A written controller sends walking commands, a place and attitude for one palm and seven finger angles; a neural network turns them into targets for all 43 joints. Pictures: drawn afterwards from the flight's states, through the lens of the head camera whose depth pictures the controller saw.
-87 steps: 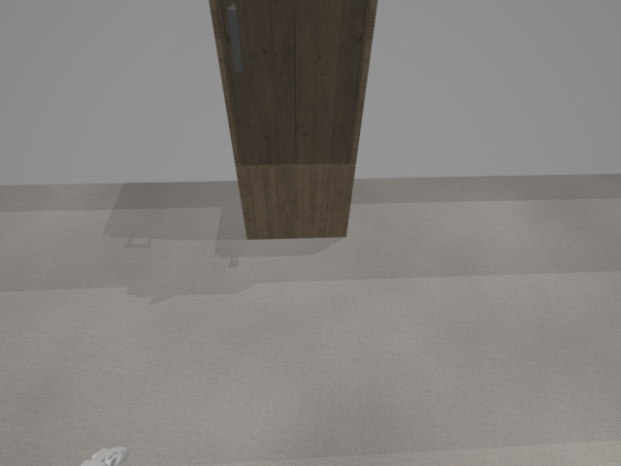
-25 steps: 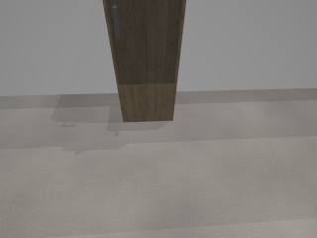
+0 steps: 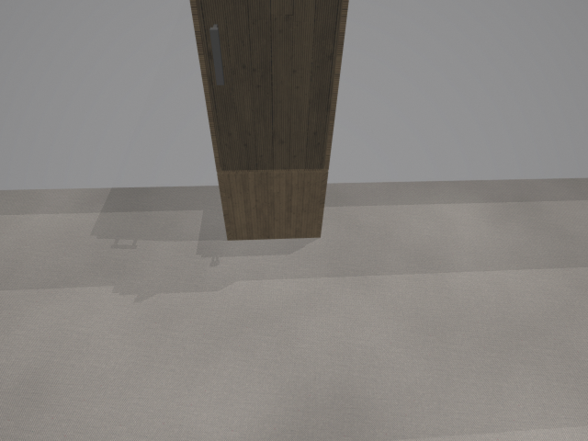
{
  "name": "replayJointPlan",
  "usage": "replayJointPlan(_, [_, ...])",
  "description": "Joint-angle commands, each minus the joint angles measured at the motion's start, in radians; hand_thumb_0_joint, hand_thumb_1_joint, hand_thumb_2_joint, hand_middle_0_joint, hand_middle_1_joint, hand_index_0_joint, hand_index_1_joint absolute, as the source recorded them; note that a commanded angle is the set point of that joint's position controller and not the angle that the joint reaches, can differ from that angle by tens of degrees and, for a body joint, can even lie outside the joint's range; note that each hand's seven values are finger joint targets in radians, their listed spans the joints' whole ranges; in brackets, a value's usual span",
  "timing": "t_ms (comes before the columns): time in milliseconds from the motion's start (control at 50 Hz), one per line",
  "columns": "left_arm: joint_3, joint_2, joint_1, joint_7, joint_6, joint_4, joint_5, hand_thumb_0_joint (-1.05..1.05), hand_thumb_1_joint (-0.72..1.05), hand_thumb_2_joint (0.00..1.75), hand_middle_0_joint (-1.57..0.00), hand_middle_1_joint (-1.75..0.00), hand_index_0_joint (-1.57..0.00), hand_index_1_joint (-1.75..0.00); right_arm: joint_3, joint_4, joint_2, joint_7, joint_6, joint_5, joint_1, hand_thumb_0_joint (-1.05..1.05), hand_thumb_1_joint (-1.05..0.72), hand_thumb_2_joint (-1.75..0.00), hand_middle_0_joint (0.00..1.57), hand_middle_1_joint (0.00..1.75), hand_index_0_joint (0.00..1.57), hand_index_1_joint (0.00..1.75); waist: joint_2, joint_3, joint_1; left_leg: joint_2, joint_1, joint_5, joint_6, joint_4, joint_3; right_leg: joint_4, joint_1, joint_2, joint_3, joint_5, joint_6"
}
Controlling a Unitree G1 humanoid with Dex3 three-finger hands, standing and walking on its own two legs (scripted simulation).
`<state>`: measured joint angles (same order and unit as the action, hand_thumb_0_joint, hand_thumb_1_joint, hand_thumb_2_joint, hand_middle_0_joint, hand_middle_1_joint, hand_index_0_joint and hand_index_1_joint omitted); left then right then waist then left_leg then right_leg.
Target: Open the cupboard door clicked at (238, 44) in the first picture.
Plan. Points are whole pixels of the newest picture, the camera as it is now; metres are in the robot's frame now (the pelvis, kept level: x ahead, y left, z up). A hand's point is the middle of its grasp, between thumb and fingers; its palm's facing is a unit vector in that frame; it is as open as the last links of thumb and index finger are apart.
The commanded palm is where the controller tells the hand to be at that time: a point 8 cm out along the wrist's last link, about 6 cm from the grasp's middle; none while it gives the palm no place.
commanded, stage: walk to a spot facing it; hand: left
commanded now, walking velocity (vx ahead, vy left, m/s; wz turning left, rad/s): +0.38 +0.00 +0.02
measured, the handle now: (218, 55) +1.08 +0.29 +0.09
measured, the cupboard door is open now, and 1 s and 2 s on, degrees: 0 0 0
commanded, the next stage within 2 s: turn to face it in 0.40 s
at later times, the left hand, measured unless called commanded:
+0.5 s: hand (217, 362) +0.30 +0.16 -0.19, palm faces -0.12 -0.98 -0.19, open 7.4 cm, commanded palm none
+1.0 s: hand (210, 362) +0.31 +0.18 -0.19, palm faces +0.10 -0.99 -0.13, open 7.3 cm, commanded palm none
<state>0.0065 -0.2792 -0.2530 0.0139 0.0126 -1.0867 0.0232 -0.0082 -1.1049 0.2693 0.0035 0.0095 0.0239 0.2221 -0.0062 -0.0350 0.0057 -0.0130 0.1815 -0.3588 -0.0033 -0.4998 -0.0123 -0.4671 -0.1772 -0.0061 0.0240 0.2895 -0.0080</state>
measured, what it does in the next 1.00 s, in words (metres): walks ahead: right foot, then left foot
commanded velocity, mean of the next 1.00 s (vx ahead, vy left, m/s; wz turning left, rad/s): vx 0.20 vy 0.01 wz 0.07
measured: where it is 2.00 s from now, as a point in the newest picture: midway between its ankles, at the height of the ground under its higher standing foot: (286, 359)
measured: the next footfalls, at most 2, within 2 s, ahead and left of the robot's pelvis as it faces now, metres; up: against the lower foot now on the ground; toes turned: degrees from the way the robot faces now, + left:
right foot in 0.50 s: +0.34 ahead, -0.12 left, +0.00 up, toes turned -10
left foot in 0.88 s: +0.38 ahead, +0.10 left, +0.00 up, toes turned +9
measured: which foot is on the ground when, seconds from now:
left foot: down 0.00-0.50, up 0.52-0.86, down 0.88-1.00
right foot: down 0.00-0.14, up 0.16-0.48, down 0.50-0.90, up 0.92-1.00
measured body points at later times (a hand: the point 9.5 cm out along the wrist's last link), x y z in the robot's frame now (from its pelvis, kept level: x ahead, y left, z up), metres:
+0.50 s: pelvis +0.18 -0.01 -0.03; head +0.22 -0.02 +0.42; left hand +0.31 +0.21 -0.17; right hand -0.01 -0.18 -0.15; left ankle -0.01 +0.12 -0.73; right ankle +0.30 -0.11 -0.74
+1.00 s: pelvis +0.30 +0.01 -0.01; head +0.30 +0.04 +0.44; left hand +0.30 +0.23 -0.18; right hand +0.36 -0.23 -0.14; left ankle +0.34 +0.09 -0.74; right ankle +0.28 -0.11 -0.70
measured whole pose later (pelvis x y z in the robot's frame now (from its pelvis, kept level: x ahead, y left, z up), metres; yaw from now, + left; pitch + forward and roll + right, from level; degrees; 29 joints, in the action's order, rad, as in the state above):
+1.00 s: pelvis +0.30 +0.01 -0.01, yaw +3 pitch -1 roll -2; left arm -0.03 -0.17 -0.29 -0.01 0.02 -1.07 0.03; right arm 0.02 -1.03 0.15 -0.03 -0.02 0.03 0.25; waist -0.04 0.01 0.01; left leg -0.03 0.31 -0.26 -0.06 -0.59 -0.10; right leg -0.84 -0.31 0.04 -0.13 0.49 0.00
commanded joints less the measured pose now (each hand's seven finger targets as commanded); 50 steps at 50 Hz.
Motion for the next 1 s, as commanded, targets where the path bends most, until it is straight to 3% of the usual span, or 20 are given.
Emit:
replayJointPlan(0, [-0.055,-0.154,-0.093,-0.011,-0.025,0.034,-0.006,0.0,0.9,0.9,-0.2,-0.3,-0.2,-0.3,0.029,0.059,0.082,-0.004,-0.037,-0.002,0.025,0.0,-0.9,-0.9,0.2,0.3,0.2,0.3,-0.12,0.137,0.01,-0.018,0.178,-0.055,-0.02,-0.068,-0.015,0.194,0.0,0.191,0.253,0.275,-0.117])
replayJointPlan(80, [-0.062,-0.111,-0.063,-0.014,-0.037,0.051,-0.003,0.0,0.9,0.9,-0.2,-0.3,-0.2,-0.3,0.038,0.039,0.059,-0.006,-0.058,-0.007,0.134,0.0,-0.9,-0.9,0.2,0.3,0.2,0.3,-0.039,0.163,-0.043,-0.05,0.012,-0.041,-0.033,0.035,-0.005,0.052,-0.143,0.147,0.149,0.158,-0.106])
replayJointPlan(120, [-0.045,-0.003,0.034,-0.009,-0.046,0.099,-0.004,0.0,0.9,0.9,-0.2,-0.3,-0.2,-0.3,0.07,-0.039,0.147,-0.02,-0.076,0.006,0.376,0.0,-0.9,-0.9,0.2,0.3,0.2,0.3,0.346,0.183,-0.133,-0.314,-0.253,0.12,-0.154,0.269,0.404,-0.452,-0.481,-0.035,-0.117,0.168,-0.02])
replayJointPlan(140, [-0.045,-0.027,0.109,-0.017,-0.06,0.135,0.002,0.0,0.9,0.9,-0.2,-0.3,-0.2,-0.3,0.062,-0.067,0.127,-0.032,-0.078,0.004,0.45,0.0,-0.9,-0.9,0.2,0.3,0.2,0.3,0.288,0.233,-0.145,-0.37,-0.316,0.344,-0.2,0.274,0.478,-0.582,-0.616,0.0,-0.047,0.256,-0.022])
replayJointPlan(200, [-0.056,0.009,0.104,-0.004,-0.064,0.115,-0.001,0.0,0.9,0.9,-0.2,-0.3,-0.2,-0.3,0.043,-0.043,0.048,-0.045,-0.094,0.0,0.386,0.0,-0.9,-0.9,0.2,0.3,0.2,0.3,0.096,0.235,-0.087,-0.349,-0.285,0.607,-0.215,0.23,0.305,-0.679,-0.619,0.097,-0.021,0.17,-0.019])
replayJointPlan(300, [-0.048,0.078,0.144,0.023,-0.042,0.143,-0.003,0.0,0.9,0.9,-0.2,-0.3,-0.2,-0.3,0.04,-0.049,0.001,-0.052,-0.11,-0.004,0.354,0.0,-0.9,-0.9,0.2,0.3,0.2,0.3,0.14,0.227,-0.045,-0.225,-0.209,0.544,-0.15,0.309,0.07,-0.474,-0.527,0.092,-0.116,-0.019,-0.007])
replayJointPlan(380, [-0.048,0.087,0.146,0.02,-0.047,0.147,-0.009,0.0,0.9,0.9,-0.2,-0.3,-0.2,-0.3,0.046,-0.068,0.019,-0.053,-0.104,-0.009,0.344,0.0,-0.9,-0.9,0.2,0.3,0.2,0.3,0.135,0.172,-0.02,-0.213,-0.173,0.824,-0.131,0.244,-0.022,-0.225,-0.262,0.016,-0.189,-0.1,-0.046])
replayJointPlan(440, [-0.073,0.026,-0.132,0.003,-0.058,0.062,0.002,0.0,0.9,0.9,-0.2,-0.3,-0.2,-0.3,0.061,-0.065,0.048,-0.048,-0.097,-0.016,0.311,0.0,-0.9,-0.9,0.2,0.3,0.2,0.3,0.096,-0.003,0.104,-0.185,-0.143,0.904,-0.079,-0.09,-0.069,-0.09,0.094,-0.021,-0.184,-0.21,-0.077])
replayJointPlan(460, [-0.092,-0.042,-0.252,-0.008,-0.072,0.028,0.012,0.0,0.9,0.9,-0.2,-0.3,-0.2,-0.3,0.058,-0.062,0.017,-0.038,-0.096,-0.023,0.32,0.0,-0.9,-0.9,0.2,0.3,0.2,0.3,0.012,-0.073,0.155,-0.152,0.046,0.653,-0.047,-0.331,-0.072,-0.07,0.337,0.092,-0.062,-0.251,-0.117])
replayJointPlan(480, [-0.117,-0.142,-0.329,-0.024,-0.081,0.015,0.011,0.0,0.9,0.9,-0.2,-0.3,-0.2,-0.3,0.049,-0.04,-0.05,-0.034,-0.097,-0.035,0.389,0.0,-0.9,-0.9,0.2,0.3,0.2,0.3,-0.225,-0.208,0.145,0.006,0.278,-0.08,-0.007,-0.7,-0.09,-0.007,0.517,0.403,0.373,-0.409,-0.239])
replayJointPlan(500, [-0.12,-0.165,-0.312,-0.028,-0.076,0.013,-0.01,0.0,0.9,0.9,-0.2,-0.3,-0.2,-0.3,0.052,-0.028,-0.046,-0.04,-0.09,-0.035,0.363,0.0,-0.9,-0.9,0.2,0.3,0.2,0.3,-0.173,-0.229,0.124,0.005,0.299,-0.228,-0.03,-0.898,0.016,0.098,0.436,0.492,0.495,-0.448,-0.294])
replayJointPlan(560, [-0.081,-0.042,-0.049,-0.04,-0.072,0.069,-0.01,0.0,0.9,0.9,-0.2,-0.3,-0.2,-0.3,0.052,-0.011,-0.089,-0.031,-0.057,-0.017,0.248,0.0,-0.9,-0.9,0.2,0.3,0.2,0.3,-0.017,0.073,0.021,-0.112,0.31,-0.062,-0.025,-0.871,0.05,0.174,-0.027,0.407,0.219,-0.328,-0.216])
replayJointPlan(620, [-0.054,0.017,0.05,-0.045,-0.071,0.092,-0.001,0.0,0.9,0.9,-0.2,-0.3,-0.2,-0.3,0.044,-0.024,-0.131,-0.03,-0.01,-0.006,0.312,0.0,-0.9,-0.9,0.2,0.3,0.2,0.3,-0.034,0.101,-0.066,-0.121,0.172,-0.038,0.002,-0.684,0.018,0.223,-0.267,0.333,-0.001,-0.314,-0.154])
replayJointPlan(660, [-0.049,0.016,0.064,-0.045,-0.064,0.096,0.001,0.0,0.9,0.9,-0.2,-0.3,-0.2,-0.3,0.04,-0.019,-0.151,-0.025,-0.001,-0.006,0.321,0.0,-0.9,-0.9,0.2,0.3,0.2,0.3,-0.073,0.08,-0.082,-0.108,0.125,0.01,0.014,-0.558,-0.021,0.224,-0.3,0.289,-0.076,-0.289,-0.138])
replayJointPlan(740, [-0.056,0.011,0.039,-0.043,-0.045,0.098,0.0,0.0,0.9,0.9,-0.2,-0.3,-0.2,-0.3,0.039,0.038,-0.132,-0.018,-0.004,-0.008,0.207,0.0,-0.9,-0.9,0.2,0.3,0.2,0.3,-0.127,0.095,-0.044,-0.095,0.139,0.047,0.03,-0.355,-0.053,0.225,-0.236,0.278,-0.079,-0.141,-0.137])
replayJointPlan(820, [-0.063,-0.004,0.007,-0.045,-0.023,0.094,-0.007,0.0,0.9,0.9,-0.2,-0.3,-0.2,-0.3,0.043,0.049,-0.09,-0.014,-0.015,-0.005,0.174,0.0,-0.9,-0.9,0.2,0.3,0.2,0.3,-0.048,0.092,-0.036,-0.072,0.004,0.153,0.035,-0.073,-0.073,0.1,-0.215,0.256,-0.106,-0.013,-0.086])
replayJointPlan(860, [-0.056,0.063,-0.052,-0.04,-0.009,0.098,-0.014,0.0,0.9,0.9,-0.2,-0.3,-0.2,-0.3,0.057,0.061,0.01,-0.018,-0.028,0.004,0.194,0.0,-0.9,-0.9,0.2,0.3,0.2,0.3,0.26,0.107,-0.024,-0.25,0.03,0.201,-0.05,0.147,0.201,-0.089,-0.236,0.111,-0.185,0.161,0.007])
replayJointPlan(880, [-0.053,0.068,-0.051,-0.036,-0.013,0.107,-0.013,0.0,0.9,0.9,-0.2,-0.3,-0.2,-0.3,0.062,0.074,0.056,-0.022,-0.025,0.009,0.174,0.0,-0.9,-0.9,0.2,0.3,0.2,0.3,0.307,0.118,-0.019,-0.335,0.085,0.096,-0.128,0.257,0.327,-0.209,-0.212,0.056,-0.193,0.227,0.025])
replayJointPlan(920, [-0.051,0.062,-0.015,-0.029,-0.016,0.103,0.003,0.0,0.9,0.9,-0.2,-0.3,-0.2,-0.3,0.064,0.077,0.044,-0.03,-0.033,0.008,0.142,0.0,-0.9,-0.9,0.2,0.3,0.2,0.3,0.289,0.129,-0.034,-0.316,0.069,-0.044,-0.178,0.331,0.363,-0.432,-0.291,0.067,-0.125,0.265,0.011])
replayJointPlan(980, [-0.055,0.054,-0.02,-0.014,-0.034,0.085,0.011,0.0,0.9,0.9,-0.2,-0.3,-0.2,-0.3,0.061,0.074,0.023,-0.035,-0.049,0.002,0.148,0.0,-0.9,-0.9,0.2,0.3,0.2,0.3,0.157,0.086,-0.032,-0.285,-0.037,0.053,-0.184,0.295,0.285,-0.539,-0.374,0.093,-0.077,0.188,0.01])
